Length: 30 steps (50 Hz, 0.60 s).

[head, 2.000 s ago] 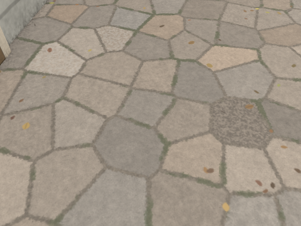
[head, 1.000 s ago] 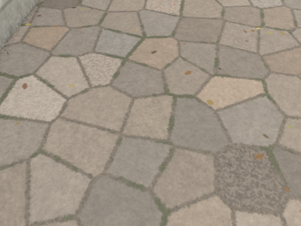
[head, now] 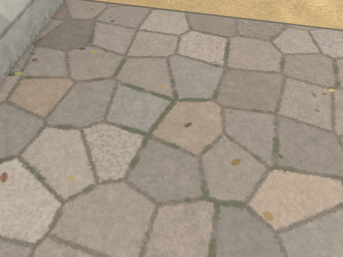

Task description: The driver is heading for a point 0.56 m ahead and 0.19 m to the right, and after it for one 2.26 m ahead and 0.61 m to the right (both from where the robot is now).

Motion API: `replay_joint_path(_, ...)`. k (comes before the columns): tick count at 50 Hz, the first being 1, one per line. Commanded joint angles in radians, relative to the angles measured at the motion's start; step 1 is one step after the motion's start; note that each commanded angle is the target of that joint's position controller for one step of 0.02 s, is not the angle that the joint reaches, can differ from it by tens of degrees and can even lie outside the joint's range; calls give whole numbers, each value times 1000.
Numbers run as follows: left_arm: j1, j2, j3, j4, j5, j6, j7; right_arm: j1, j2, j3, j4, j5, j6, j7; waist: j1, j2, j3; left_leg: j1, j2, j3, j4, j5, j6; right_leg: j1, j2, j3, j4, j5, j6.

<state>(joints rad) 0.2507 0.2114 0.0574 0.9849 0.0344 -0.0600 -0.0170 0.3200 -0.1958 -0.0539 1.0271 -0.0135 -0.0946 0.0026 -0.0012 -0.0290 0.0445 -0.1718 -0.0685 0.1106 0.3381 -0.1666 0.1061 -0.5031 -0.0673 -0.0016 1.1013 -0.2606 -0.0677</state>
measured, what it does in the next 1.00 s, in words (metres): walks ahead, turning right: right foot, then left foot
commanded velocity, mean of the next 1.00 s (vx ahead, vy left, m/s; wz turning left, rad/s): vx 0.50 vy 0.00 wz -0.46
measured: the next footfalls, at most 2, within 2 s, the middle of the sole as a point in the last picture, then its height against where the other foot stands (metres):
right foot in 0.36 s outside the picture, level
left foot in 0.92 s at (190, 207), level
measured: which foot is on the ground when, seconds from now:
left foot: down 0.00-0.38, up 0.40-0.90, down 0.92-1.00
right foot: up 0.00-0.34, down 0.36-0.92, up 0.94-1.00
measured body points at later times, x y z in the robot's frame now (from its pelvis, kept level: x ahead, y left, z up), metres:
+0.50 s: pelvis +0.26 -0.06 -0.01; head +0.29 -0.07 +0.44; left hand +0.40 +0.18 -0.15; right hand +0.26 -0.32 -0.15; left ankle +0.20 +0.08 -0.64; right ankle +0.30 -0.11 -0.74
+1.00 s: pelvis +0.54 -0.10 -0.02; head +0.58 -0.11 +0.43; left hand +0.68 +0.15 -0.15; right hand +0.60 -0.41 -0.11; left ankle +0.66 -0.05 -0.74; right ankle +0.35 -0.11 -0.67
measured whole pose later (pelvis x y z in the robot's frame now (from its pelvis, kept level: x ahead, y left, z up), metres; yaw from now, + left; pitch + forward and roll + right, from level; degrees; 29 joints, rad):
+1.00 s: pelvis +0.54 -0.10 -0.02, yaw -31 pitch +1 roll +0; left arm 0.39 0.29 0.08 0.88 0.01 -0.05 0.00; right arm 0.07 -0.25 -0.03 0.73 -0.04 -0.07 -0.01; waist 0.08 -0.02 0.05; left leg -0.42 -0.01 0.04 0.56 -0.17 0.04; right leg -0.23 0.11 0.12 1.06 -0.44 -0.09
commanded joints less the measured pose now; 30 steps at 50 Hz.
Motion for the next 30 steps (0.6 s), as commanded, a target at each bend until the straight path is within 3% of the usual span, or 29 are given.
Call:
replay_joint_path(1,45,18,3,-31,4,21,-11,63,-95,-10,-20,2,-22,-5,32,77,16,31,273,-216,-216,197,101,-110,-39,-3,-44,91,23)
replay_joint_path(6,-139,15,-8,-94,-15,21,-18,137,-82,1,-6,-3,-25,-10,-11,83,59,84,254,-99,-240,268,53,-171,-16,-7,-261,250,23)
replay_joint_path(12,-281,10,-20,-154,-10,13,-23,214,-88,4,24,-9,-23,-30,-46,86,83,248,297,4,-183,459,38,-149,23,-93,-458,241,-27)
replay_joint_path(15,-228,28,-8,-152,-6,9,-18,188,-124,-4,22,-11,-15,-44,-5,112,36,316,315,55,-18,843,27,-35,91,-151,-500,109,-81)
replay_joint_path(17,-53,62,14,-103,-3,2,-11,166,-153,-13,13,-13,0,-45,66,127,-67,307,315,83,259,980,20,158,160,-176,-547,46,-130)
replay_joint_path(18,93,102,35,-60,9,-3,-6,146,-161,-15,-4,-7,5,-42,135,105,-139,177,299,99,482,836,-1,373,143,-113,-614,70,-171)
replay_joint_path(19,216,209,69,-52,23,-2,7,136,-119,-5,-59,12,0,-31,172,-30,-254,-118,229,122,850,419,-40,648,-103,229,-641,-3,-271)
replay_joint_path(20,170,255,79,-66,-1,12,4,123,-93,-7,-115,17,-10,-13,105,-182,-317,-451,3,-13,1137,-359,-76,808,-302,743,-795,85,-401)
replay_joint_path(21,128,234,74,-63,-23,22,4,14,-133,-14,-140,0,-19,-7,100,-25,-208,-565,87,-150,1128,-267,-59,738,-257,616,-816,70,-360)
replay_joint_path(22,70,188,62,-71,-26,22,7,-28,-126,-10,-161,8,-31,-2,73,15,-109,-564,126,-146,1055,-177,-59,606,-234,500,-843,116,-320)
replay_joint_path(23,27,141,50,-76,-25,19,8,-22,-118,-12,-155,5,-31,-4,26,79,-41,-509,158,-145,959,-141,-65,483,-186,417,-869,210,-273)
replay_joint_path(24,6,116,41,-78,-31,13,14,-19,-111,-12,-160,-14,-14,-6,-7,79,-17,-454,176,-148,895,-137,-81,400,-137,350,-880,282,-244)
replay_joint_path(26,17,116,35,-80,-37,-6,17,2,-90,-9,-164,-36,25,1,-33,45,-31,-389,181,-138,823,-134,-112,338,-87,285,-889,371,-231)
replay_joint_path(28,54,153,42,-76,-38,-17,17,-40,-88,-8,-190,-37,46,6,-31,26,-26,-410,181,-118,751,-91,-137,315,-59,256,-900,405,-227)
replay_joint_path(30,98,166,44,-76,-38,-15,16,-137,-97,-8,-231,-34,53,8,-3,6,-3,-465,183,-107,659,-12,-156,323,-43,259,-915,398,-207)
Over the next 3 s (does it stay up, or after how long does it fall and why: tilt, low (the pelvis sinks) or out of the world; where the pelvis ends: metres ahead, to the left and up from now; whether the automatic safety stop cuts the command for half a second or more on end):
stays up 1.49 -0.40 -0.02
